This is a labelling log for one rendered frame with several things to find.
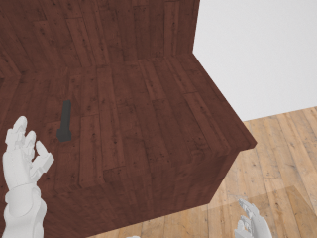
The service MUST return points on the robot left hand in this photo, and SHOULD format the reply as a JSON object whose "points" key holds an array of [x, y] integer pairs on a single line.
{"points": [[17, 162]]}

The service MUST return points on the robot right hand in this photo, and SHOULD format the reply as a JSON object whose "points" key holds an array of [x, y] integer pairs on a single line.
{"points": [[257, 226]]}

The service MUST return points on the tap lever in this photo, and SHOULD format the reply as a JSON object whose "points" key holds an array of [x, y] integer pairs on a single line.
{"points": [[63, 133]]}

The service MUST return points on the counter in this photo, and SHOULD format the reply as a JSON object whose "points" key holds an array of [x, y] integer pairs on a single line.
{"points": [[151, 133]]}

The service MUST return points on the left robot forearm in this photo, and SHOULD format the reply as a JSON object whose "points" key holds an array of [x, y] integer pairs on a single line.
{"points": [[24, 214]]}

